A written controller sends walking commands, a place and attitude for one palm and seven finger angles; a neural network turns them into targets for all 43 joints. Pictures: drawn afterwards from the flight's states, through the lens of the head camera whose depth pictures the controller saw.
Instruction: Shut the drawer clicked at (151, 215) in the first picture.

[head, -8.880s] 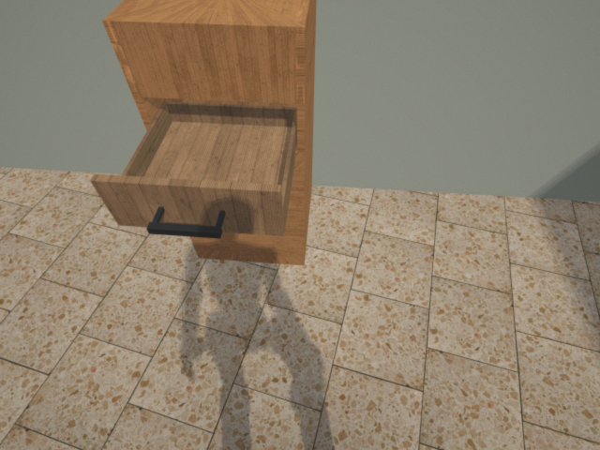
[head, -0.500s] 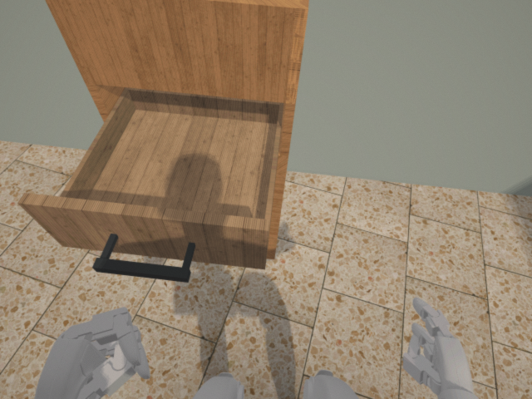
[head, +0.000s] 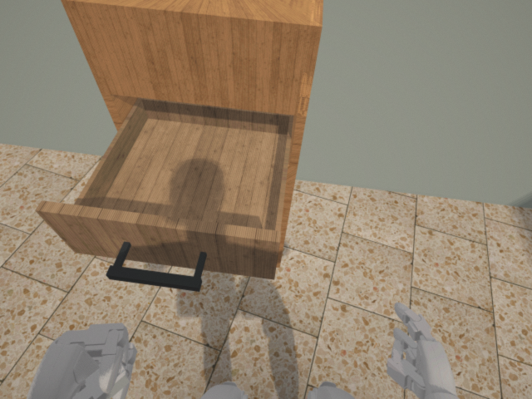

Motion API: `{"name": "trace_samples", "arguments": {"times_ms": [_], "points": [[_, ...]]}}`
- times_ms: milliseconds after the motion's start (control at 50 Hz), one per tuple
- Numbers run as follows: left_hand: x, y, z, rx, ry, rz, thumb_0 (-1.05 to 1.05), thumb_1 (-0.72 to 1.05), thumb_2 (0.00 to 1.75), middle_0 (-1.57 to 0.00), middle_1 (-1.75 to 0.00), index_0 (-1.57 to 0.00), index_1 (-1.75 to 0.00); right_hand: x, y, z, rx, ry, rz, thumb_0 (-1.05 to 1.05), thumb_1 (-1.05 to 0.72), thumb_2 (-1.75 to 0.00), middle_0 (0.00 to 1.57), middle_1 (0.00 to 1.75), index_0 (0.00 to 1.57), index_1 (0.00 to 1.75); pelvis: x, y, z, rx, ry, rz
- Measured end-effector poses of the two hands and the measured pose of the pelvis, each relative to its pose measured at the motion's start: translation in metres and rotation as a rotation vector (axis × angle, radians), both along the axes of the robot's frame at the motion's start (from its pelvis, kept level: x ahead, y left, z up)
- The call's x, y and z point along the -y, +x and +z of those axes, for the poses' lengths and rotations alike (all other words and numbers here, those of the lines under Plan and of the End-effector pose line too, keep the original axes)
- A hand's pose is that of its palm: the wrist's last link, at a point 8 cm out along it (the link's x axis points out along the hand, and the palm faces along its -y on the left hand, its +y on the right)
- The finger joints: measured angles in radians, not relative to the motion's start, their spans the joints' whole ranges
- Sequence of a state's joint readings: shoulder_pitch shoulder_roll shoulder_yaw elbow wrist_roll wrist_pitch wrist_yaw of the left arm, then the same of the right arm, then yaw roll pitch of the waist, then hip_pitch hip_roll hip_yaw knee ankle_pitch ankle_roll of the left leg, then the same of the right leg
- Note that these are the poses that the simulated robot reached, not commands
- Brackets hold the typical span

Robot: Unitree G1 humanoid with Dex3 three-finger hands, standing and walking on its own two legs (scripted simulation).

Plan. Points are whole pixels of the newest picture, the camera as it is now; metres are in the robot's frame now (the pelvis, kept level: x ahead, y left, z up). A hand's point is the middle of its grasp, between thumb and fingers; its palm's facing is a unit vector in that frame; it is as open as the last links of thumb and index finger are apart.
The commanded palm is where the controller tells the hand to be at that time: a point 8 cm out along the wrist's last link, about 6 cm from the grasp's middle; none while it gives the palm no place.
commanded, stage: raise the hand and make a fist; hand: left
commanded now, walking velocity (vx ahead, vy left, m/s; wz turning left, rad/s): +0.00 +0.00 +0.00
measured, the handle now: (159, 266) +0.32 +0.21 -0.04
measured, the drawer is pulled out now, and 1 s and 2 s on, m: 0.30 0.30 0.30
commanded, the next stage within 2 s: bring the fist close to the handle in 0.26 s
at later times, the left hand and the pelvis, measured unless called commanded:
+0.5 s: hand (138, 369) +0.16 +0.17 +0.05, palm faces -0.02 -1.00 -0.06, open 3.3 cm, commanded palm +0.13 +0.23 +0.05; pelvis +0.00 +0.00 -0.01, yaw +0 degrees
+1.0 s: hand (162, 336) +0.20 +0.17 +0.00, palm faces -0.05 -1.00 -0.07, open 3.3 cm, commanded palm +0.19 +0.22 +0.00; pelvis -0.01 -0.01 -0.03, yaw -1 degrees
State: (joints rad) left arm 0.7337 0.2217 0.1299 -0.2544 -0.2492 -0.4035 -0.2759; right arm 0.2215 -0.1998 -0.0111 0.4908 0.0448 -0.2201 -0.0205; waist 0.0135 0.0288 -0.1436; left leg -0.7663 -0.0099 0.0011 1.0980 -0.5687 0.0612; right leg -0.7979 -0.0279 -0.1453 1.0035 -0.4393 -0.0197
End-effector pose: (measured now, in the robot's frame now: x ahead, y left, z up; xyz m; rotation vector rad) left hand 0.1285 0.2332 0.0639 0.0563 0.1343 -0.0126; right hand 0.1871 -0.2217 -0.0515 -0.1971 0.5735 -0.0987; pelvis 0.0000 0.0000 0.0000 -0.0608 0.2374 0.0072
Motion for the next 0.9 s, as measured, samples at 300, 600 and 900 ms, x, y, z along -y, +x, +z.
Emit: {"name": "trace_samples", "arguments": {"times_ms": [300,600,900], "points": [[0.004,0.005,0.000,0.021,0.003,-0.007,0.02,0.90,0.90,-1.40,-1.60,-1.39,-1.60,0.003,-0.006,-0.001,0.007,-0.004,-0.015,0.01,-0.91,-0.90,0.20,0.30,0.21,0.30,-0.001,-0.003,-0.003,-0.002,0.001,-0.005],[0.013,0.016,-0.022,0.017,0.007,-0.008,0.02,0.90,0.90,-1.40,-1.60,-1.39,-1.60,0.005,-0.002,-0.014,-0.006,-0.013,0.015,0.01,-0.91,-0.90,0.20,0.30,0.21,0.30,0.004,-0.006,-0.013,-0.036,0.007,-0.003],[0.014,0.047,-0.051,0.012,0.008,-0.024,0.02,0.90,0.90,-1.40,-1.60,-1.39,-1.60,0.024,-0.014,-0.041,-0.098,-0.038,-0.031,0.01,-0.91,-0.90,0.20,0.30,0.21,0.30,0.012,-0.006,-0.027,-0.093,0.010,-0.010]]}}
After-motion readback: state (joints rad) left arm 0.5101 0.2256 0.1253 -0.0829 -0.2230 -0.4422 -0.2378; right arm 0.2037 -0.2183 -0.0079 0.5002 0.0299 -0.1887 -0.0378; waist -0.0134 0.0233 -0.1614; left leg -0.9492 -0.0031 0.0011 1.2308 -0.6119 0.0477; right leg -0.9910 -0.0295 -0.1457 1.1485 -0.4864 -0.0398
